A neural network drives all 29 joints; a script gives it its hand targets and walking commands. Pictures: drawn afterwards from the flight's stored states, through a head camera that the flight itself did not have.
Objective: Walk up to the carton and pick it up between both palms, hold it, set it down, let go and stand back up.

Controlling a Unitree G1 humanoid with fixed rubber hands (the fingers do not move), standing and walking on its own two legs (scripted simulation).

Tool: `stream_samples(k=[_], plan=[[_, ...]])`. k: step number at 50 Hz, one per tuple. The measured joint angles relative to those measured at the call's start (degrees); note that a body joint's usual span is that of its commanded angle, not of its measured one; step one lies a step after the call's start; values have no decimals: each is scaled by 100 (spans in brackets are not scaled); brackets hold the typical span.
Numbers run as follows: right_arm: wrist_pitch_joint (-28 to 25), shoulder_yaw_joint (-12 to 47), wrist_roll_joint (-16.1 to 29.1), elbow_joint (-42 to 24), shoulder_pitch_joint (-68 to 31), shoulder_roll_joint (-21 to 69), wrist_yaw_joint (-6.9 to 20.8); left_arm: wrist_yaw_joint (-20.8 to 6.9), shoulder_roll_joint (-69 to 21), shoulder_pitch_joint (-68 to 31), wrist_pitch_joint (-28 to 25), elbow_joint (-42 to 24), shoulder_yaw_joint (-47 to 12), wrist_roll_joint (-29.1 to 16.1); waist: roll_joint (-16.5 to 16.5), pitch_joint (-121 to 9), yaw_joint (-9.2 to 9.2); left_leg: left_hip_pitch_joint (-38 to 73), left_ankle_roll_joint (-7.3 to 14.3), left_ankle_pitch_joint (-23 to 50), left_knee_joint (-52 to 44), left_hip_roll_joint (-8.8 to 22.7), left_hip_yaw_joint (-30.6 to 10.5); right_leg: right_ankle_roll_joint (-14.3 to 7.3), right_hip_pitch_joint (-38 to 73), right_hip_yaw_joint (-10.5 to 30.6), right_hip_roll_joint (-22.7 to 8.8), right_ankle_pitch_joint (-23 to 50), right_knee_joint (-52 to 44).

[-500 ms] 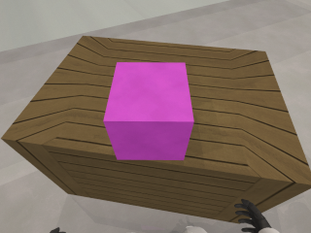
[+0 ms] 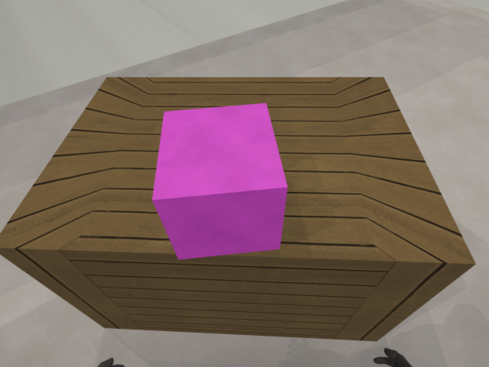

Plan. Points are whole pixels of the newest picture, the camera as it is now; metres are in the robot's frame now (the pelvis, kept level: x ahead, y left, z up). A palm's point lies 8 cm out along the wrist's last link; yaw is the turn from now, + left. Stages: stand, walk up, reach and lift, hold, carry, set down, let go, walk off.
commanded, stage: walk up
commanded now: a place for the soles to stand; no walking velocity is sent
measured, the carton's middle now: (222, 181) +0.48 +0.05 +0.00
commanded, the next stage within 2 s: reach and lift in 0.84 s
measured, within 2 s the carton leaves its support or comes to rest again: neither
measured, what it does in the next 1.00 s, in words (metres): stands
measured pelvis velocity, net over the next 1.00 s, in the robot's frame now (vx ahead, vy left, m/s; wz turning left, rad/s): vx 0.00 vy -0.01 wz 0.00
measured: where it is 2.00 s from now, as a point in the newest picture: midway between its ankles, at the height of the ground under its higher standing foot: outside the picture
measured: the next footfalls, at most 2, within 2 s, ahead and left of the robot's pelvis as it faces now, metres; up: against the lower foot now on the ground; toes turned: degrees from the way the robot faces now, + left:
none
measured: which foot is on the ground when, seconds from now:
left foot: down 0.00-1.00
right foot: down 0.00-1.00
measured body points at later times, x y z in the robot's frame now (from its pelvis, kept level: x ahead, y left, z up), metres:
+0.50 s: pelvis +0.02 -0.01 +0.00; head +0.02 -0.01 +0.45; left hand +0.13 +0.25 -0.10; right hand +0.12 -0.28 -0.11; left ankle +0.03 +0.06 -0.73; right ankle +0.02 -0.12 -0.73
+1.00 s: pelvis +0.00 -0.01 -0.01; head +0.04 -0.01 +0.44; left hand +0.18 +0.25 -0.11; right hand +0.14 -0.28 -0.12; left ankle +0.03 +0.06 -0.73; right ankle +0.02 -0.12 -0.73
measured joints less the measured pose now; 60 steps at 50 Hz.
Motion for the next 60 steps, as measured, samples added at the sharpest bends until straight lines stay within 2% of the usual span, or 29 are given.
stream_samples(k=[3,5,14,43,45,47,49,50,53,55,60], plan=[[-105,-19,-4,89,127,-27,13,-38,23,-14,-33,24,-13,-38,4,-140,-17,95,296,95,-172,-60,-32,70,73,-13,-31,8,-94],[-167,-29,11,123,157,-46,3,-63,47,-33,-55,16,-24,-57,-21,-207,-12,145,362,137,-279,-77,-22,83,102,5,-39,31,-161],[-205,-10,47,85,72,-58,-9,-34,126,-77,-64,46,-62,-59,-225,-188,19,316,293,252,-596,-99,40,33,163,84,-43,69,-290],[-149,45,60,102,31,-116,4,-35,178,-124,-17,-50,-101,-27,-154,-106,3,294,255,36,-316,73,171,3,149,231,116,15,-179],[-616,-235,-120,521,-127,-35,140,32,245,-434,419,162,-177,-60,-155,-166,-8,9,240,-38,-62,80,100,-80,-93,44,42,-87,47],[-1021,-470,-165,902,-413,3,305,116,274,-921,938,252,-202,-44,-175,-34,17,-261,252,-157,306,78,19,-67,-310,-96,-12,-226,372],[-1247,-613,-163,991,-655,20,371,128,244,-1280,1284,6,-172,16,-190,176,58,-401,287,-236,577,100,-37,27,-400,-186,-28,-293,580],[-1340,-661,-132,953,-740,33,371,116,214,-1380,1390,-227,-155,40,-195,272,76,-417,262,-268,653,123,-61,-21,-394,-223,-14,-310,618],[-1580,-628,72,751,-858,81,336,80,101,-1449,1470,-935,-129,77,-248,433,100,-273,225,-240,599,173,-110,-115,-206,-292,30,-239,474],[-1675,-445,263,607,-801,100,300,35,16,-1352,1422,-1201,-83,112,-302,411,104,-32,145,-14,348,197,-161,-71,49,-313,72,-137,203],[-1659,-79,467,333,-374,244,150,-51,10,-975,1277,-1056,114,141,-591,63,114,606,85,162,-427,124,-236,-143,659,-323,75,141,-528]])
